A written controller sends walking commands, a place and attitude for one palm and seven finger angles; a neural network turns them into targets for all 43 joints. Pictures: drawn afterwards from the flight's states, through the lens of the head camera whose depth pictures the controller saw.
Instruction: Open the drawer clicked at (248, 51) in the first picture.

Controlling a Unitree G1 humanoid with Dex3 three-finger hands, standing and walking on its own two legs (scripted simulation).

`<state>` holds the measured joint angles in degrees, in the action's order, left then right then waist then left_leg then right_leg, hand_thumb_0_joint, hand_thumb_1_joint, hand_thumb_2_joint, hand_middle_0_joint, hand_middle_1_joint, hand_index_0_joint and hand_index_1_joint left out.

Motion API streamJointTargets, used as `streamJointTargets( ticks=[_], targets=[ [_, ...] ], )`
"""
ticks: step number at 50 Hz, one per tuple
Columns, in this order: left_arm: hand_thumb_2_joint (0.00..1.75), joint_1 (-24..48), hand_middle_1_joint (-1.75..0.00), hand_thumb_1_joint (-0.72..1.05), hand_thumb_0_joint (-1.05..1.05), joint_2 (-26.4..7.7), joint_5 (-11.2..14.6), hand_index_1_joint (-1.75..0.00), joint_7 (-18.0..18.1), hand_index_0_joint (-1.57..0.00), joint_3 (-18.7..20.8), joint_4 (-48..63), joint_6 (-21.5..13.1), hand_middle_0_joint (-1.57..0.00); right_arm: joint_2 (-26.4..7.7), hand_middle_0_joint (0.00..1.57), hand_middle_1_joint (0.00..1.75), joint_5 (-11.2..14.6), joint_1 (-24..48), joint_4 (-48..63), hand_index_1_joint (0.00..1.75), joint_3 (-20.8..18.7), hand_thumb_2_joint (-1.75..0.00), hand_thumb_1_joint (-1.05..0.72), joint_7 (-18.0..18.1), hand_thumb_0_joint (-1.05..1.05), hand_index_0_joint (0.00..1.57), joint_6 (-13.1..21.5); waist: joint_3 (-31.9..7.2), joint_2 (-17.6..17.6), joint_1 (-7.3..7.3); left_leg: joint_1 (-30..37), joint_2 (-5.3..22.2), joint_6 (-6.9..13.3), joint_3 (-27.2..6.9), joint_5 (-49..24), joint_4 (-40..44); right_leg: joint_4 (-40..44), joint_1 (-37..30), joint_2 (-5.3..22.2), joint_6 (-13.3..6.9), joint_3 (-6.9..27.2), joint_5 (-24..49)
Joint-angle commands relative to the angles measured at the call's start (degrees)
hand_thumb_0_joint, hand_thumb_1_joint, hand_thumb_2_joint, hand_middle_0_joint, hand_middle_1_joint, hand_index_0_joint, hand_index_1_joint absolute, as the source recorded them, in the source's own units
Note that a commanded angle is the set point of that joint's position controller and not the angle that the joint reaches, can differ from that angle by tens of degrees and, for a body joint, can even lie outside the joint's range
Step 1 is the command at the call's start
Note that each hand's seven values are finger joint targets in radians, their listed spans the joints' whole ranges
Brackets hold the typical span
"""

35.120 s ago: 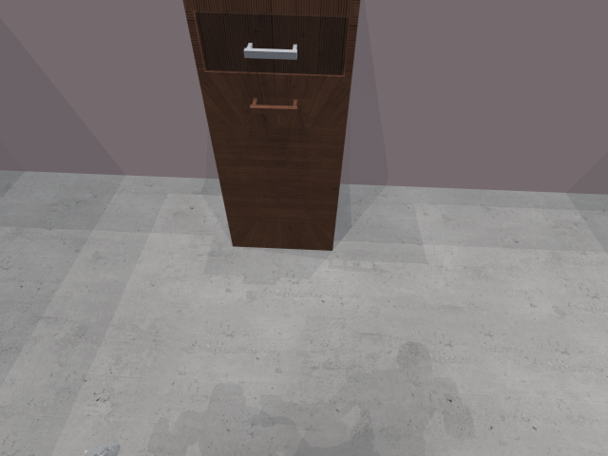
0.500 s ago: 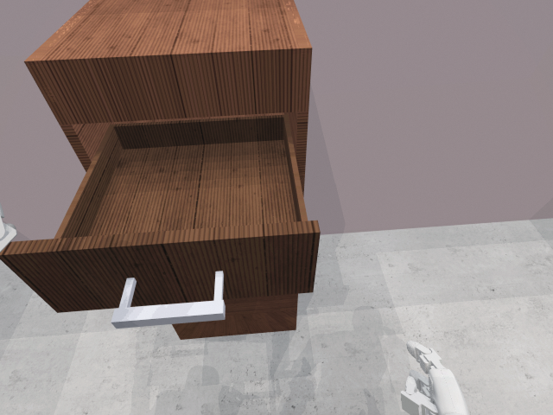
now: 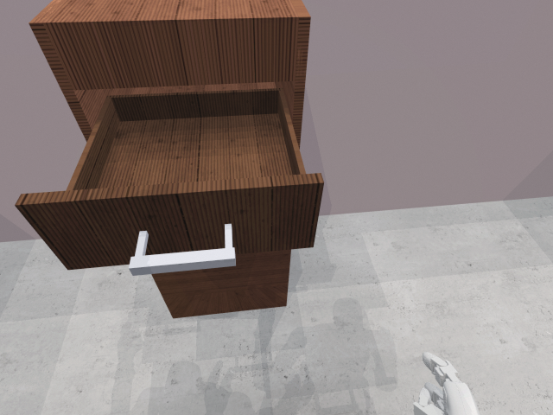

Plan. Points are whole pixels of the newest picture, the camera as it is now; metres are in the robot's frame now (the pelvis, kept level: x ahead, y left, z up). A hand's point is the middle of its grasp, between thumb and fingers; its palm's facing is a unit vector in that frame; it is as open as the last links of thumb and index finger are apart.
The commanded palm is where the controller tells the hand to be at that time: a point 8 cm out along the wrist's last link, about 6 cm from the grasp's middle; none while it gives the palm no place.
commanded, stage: step back with the hand held close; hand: left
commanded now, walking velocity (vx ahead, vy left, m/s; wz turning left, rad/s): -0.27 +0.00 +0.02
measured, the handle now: (185, 248) +0.31 +0.15 +0.10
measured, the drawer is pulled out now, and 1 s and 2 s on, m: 0.28 0.28 0.28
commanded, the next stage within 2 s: stop stepping back and stand still in 0.48 s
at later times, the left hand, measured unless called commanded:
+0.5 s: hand out of the picture +0.10 +0.26 +0.29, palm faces +0.54 -0.78 -0.33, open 7.5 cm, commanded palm +0.04 +0.29 +0.29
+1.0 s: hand out of the picture -0.06 +0.25 +0.30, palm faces +0.51 -0.75 -0.42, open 7.5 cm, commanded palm -0.09 +0.30 +0.29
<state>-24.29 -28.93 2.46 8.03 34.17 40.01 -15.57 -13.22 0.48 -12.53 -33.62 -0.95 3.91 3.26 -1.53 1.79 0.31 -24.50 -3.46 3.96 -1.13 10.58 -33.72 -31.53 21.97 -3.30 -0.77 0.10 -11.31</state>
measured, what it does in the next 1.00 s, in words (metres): walks backwards: right foot, then left foot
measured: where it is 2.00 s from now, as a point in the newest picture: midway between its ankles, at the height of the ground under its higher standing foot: outside the picture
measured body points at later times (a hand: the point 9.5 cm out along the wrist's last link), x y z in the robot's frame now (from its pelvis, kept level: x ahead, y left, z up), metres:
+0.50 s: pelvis -0.09 +0.01 +0.00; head -0.08 +0.05 +0.45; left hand +0.07 +0.30 +0.31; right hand +0.08 -0.20 -0.07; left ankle +0.08 +0.07 -0.73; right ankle -0.21 -0.13 -0.69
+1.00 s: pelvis -0.23 +0.02 +0.01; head -0.26 +0.05 +0.46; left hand -0.09 +0.29 +0.32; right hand -0.11 -0.23 -0.07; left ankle -0.17 +0.12 -0.67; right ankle -0.21 -0.08 -0.72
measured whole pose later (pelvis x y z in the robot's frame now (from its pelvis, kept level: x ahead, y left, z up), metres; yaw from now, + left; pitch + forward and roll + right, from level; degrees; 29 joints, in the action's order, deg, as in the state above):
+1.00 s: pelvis -0.23 +0.02 +0.01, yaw -2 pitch +0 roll +1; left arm -24.5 -29.7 1.8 6.8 31.8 44.7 -13.5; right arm -11.6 -0.7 -17.4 -38.8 0.7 3.6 3.6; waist -5.7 -4.4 -0.8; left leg -30.8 0.2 -0.9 3.8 19.5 -54.0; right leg -29.9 15.3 0.9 -3.2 -4.4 -18.3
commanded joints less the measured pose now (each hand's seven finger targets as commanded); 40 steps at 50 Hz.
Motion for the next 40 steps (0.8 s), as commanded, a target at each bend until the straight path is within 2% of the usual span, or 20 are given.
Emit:
streamJointTargets(
  ticks=[1,5,7,9,11,13,17,24,26,28,29,30,31,32,33,34,35,36,37,40],
  targets=[
    [0.90,7.1,-0.30,0.90,0.00,-10.0,-0.5,-0.30,1.7,-0.20,4.9,8.7,-2.3,-0.20,-7.8,0.20,0.30,0.1,5.6,9.4,0.30,-2.7,-0.90,-0.90,0.4,0.00,0.20,3.8,-1.8,0.6,0.43,-11.0,8.9,0.2,-9.6,22.0,9.9,5.8,-7.7,5.6,-1.3,8.1,-16.0],
    [0.90,7.9,-0.30,0.90,0.00,-11.6,0.1,-0.30,2.8,-0.20,4.8,10.2,-3.3,-0.20,-6.9,0.20,0.30,-0.1,3.5,7.2,0.30,-2.6,-0.90,-0.90,0.5,0.00,0.20,3.8,-3.6,-5.6,1.49,6.3,3.6,-3.0,-2.9,12.7,-5.7,17.6,8.9,12.7,-4.0,11.7,-20.0],
    [0.90,7.1,-0.30,0.90,0.00,-11.7,0.2,-0.30,3.1,-0.20,4.8,10.5,-3.6,-0.20,-6.8,0.20,0.30,0.0,2.8,7.1,0.30,-2.6,-0.90,-0.90,0.6,0.00,0.20,3.6,-4.4,-4.2,1.67,9.3,4.0,-2.9,-2.5,13.0,-6.4,16.6,11.7,13.3,-3.8,9.4,-21.1],
    [0.90,7.7,-0.30,0.90,0.00,-13.7,0.2,-0.30,3.6,-0.20,6.8,11.7,-4.0,-0.20,-7.6,0.20,0.30,-0.2,3.7,7.2,0.30,-2.6,-0.90,-0.90,1.0,0.00,0.20,3.5,-2.7,1.5,1.52,5.7,6.8,-2.1,-7.0,16.1,1.8,12.0,10.6,9.0,-2.4,5.9,-20.1],
    [0.90,7.3,-0.30,0.90,0.00,-12.4,0.1,-0.30,3.5,-0.20,7.4,12.9,-4.4,-0.20,-7.8,0.20,0.30,-0.4,5.2,8.0,0.30,-2.3,-0.90,-0.90,1.2,0.00,0.20,4.3,-3.6,11.9,0.63,-10.4,15.1,0.7,-17.2,24.3,19.1,-6.1,-5.8,1.4,0.0,0.6,-13.1],
    [0.90,10.4,-0.30,0.90,0.00,-13.1,-0.3,-0.30,2.9,-0.20,8.8,13.2,-4.5,-0.20,-6.2,0.20,0.30,-1.3,4.9,7.6,0.30,-2.9,-0.90,-0.90,0.9,0.00,0.20,5.5,-6.8,12.4,0.41,-14.1,20.5,2.8,-21.9,25.5,25.4,-24.6,-11.2,-2.1,0.2,1.7,-14.8],
    [0.90,8.4,-0.30,0.90,0.00,-10.7,0.8,-0.30,2.4,-0.20,6.4,10.8,-2.7,-0.20,-4.9,0.20,0.30,-1.6,5.3,5.2,0.30,-2.8,-0.90,-0.90,-0.7,0.00,0.20,7.2,-7.8,6.1,-0.01,-0.3,19.6,3.0,-17.2,12.4,21.3,-26.2,-2.4,-0.9,0.0,2.4,-18.5],
    [0.90,11.6,-0.30,0.90,0.00,-11.9,2.7,-0.30,0.7,-0.20,4.5,15.9,-2.0,-0.20,-5.1,0.20,0.30,-1.7,7.7,3.4,0.30,-2.1,-0.90,-0.90,-2.1,0.00,0.20,6.7,-11.1,13.8,-0.57,4.4,14.5,-4.4,-8.9,10.6,25.7,-1.7,-11.7,-2.7,-2.7,-3.1,-20.9],
    [0.90,10.8,-0.30,0.90,0.00,-12.2,3.5,-0.30,0.1,-0.20,5.1,16.2,-3.4,-0.20,-3.9,0.20,0.30,-1.4,8.2,3.3,0.30,-1.5,-0.90,-0.90,-2.7,0.00,0.20,6.0,-13.1,8.3,-0.95,8.4,10.9,-7.5,-4.4,6.1,15.2,12.2,-9.8,2.4,-5.8,1.1,-16.7],
    [0.90,11.1,-0.30,0.90,0.00,-16.7,3.5,-0.30,0.7,-0.20,8.7,17.4,-5.5,-0.20,-3.3,0.20,0.30,-0.8,8.5,1.8,0.30,-0.7,-0.90,-0.90,-2.2,0.00,0.20,5.7,-12.1,-5.9,-1.03,17.2,3.3,-8.3,2.5,3.5,-11.0,21.2,6.4,18.2,-8.9,10.7,-4.1],
    [0.90,14.0,-0.30,0.90,0.00,-19.3,2.9,-0.30,1.1,-0.20,10.4,18.7,-6.2,-0.20,-3.7,0.20,0.30,-1.4,8.7,1.0,0.30,-0.4,-0.90,-0.90,-1.8,0.00,0.20,6.5,-13.0,-7.4,-0.82,15.0,2.3,-8.6,1.5,7.6,-18.4,18.2,7.3,20.3,-10.5,9.1,3.1],
    [0.90,11.7,-0.30,0.90,0.00,-15.4,3.0,-0.30,0.5,-0.20,8.1,16.3,-4.7,-0.20,-3.4,0.20,0.30,-0.2,7.8,2.0,0.30,-1.3,-0.90,-0.90,-1.0,0.00,0.20,6.3,-10.8,-12.9,0.37,11.2,2.3,-7.2,-0.7,6.6,-19.5,12.2,2.2,16.8,-9.2,4.6,11.8],
    [0.90,9.4,-0.30,0.90,0.00,-15.8,2.7,-0.30,0.0,-0.20,9.5,14.5,-2.9,-0.20,-3.3,0.20,0.30,0.2,6.6,3.1,0.30,-0.8,-0.90,-0.90,-0.5,0.00,0.20,5.8,-8.6,-11.0,1.54,11.5,3.6,-6.2,-0.1,2.0,-14.1,7.6,0.9,14.1,-6.3,1.1,16.8],
    [0.90,9.2,-0.30,0.90,0.00,-14.6,2.5,-0.30,-0.4,-0.20,8.7,11.9,-1.0,-0.20,-3.7,0.20,0.30,0.4,5.5,3.5,0.30,-0.6,-0.90,-0.90,0.0,0.00,0.20,5.1,-7.7,-2.9,2.66,16.3,4.1,-5.2,-0.7,-12.9,-3.9,0.7,1.4,9.6,-2.3,-2.7,15.2],
    [0.90,10.4,-0.30,0.90,0.00,-13.2,2.6,-0.30,-0.6,-0.20,7.8,9.9,0.3,-0.20,-5.3,0.20,0.30,0.4,5.6,3.9,0.30,-0.8,-0.90,-0.90,0.3,0.00,0.20,5.0,-8.2,8.8,2.01,17.9,8.5,-3.0,-7.9,-22.7,5.8,-7.0,0.8,2.1,1.1,-5.7,5.2],
    [0.90,14.5,-0.30,0.90,0.00,-12.2,3.0,-0.30,-1.0,-0.20,5.9,8.9,0.7,-0.20,-6.1,0.20,0.30,0.7,6.2,4.3,0.30,-1.3,-0.90,-0.90,-0.1,0.00,0.20,5.8,-7.1,17.1,2.08,15.3,15.0,-0.2,-16.4,-15.9,15.4,-15.6,-0.3,-1.4,0.9,-3.3,-17.7],
    [0.90,13.6,-0.30,0.90,0.00,-13.4,2.6,-0.30,-0.6,-0.20,6.5,4.9,0.7,-0.20,-4.8,0.20,0.30,-0.1,5.7,4.2,0.30,-0.7,-0.90,-0.90,-0.4,0.00,0.20,6.5,-8.8,14.1,0.91,12.1,17.6,0.6,-24.1,2.6,22.2,-20.3,-0.9,-2.4,0.1,1.1,-25.0],
    [0.90,14.8,-0.30,0.90,0.00,-15.5,2.2,-0.30,-0.3,-0.20,7.5,6.3,1.1,-0.20,-4.2,0.20,0.30,-0.4,6.3,5.0,0.30,-0.3,-0.90,-0.90,-0.7,0.00,0.20,6.5,-9.1,11.3,0.13,7.2,17.7,-1.8,-23.7,20.8,27.4,-22.0,-4.0,-1.7,-0.5,1.5,-23.8],
    [0.90,14.2,-0.30,0.90,0.00,-15.4,2.1,-0.30,0.1,-0.20,7.7,6.8,1.3,-0.20,-3.9,0.20,0.30,-0.5,6.2,5.5,0.30,-0.3,-0.90,-0.90,-0.7,0.00,0.20,6.3,-8.6,10.5,-0.27,3.4,16.1,-4.4,-20.6,27.1,29.6,-20.7,-7.5,-2.6,-1.0,-0.6,-22.2],
    [0.90,5.4,-0.30,0.90,0.00,-11.5,2.2,-0.30,0.0,-0.20,4.9,9.8,2.4,-0.20,-4.1,0.20,0.30,-0.4,6.7,7.0,0.30,-0.5,-0.90,-0.90,-1.2,0.00,0.20,5.8,-8.9,14.2,-0.75,-4.7,11.1,-7.0,-7.5,25.6,27.6,-7.1,-19.9,-3.6,-2.0,-6.4,-21.2]
  ],
)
